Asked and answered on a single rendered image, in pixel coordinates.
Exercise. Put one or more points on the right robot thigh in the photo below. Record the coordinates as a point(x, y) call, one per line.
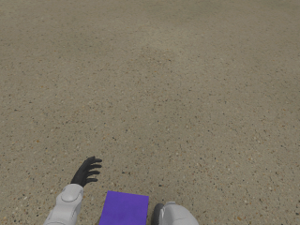
point(174, 214)

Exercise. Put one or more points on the carton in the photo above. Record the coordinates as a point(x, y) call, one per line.
point(121, 208)

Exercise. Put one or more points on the robot left hand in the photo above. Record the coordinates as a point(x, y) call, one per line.
point(80, 177)

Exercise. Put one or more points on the robot left forearm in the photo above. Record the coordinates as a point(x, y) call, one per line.
point(67, 206)

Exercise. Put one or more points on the right robot shin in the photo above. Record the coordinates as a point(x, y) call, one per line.
point(168, 203)

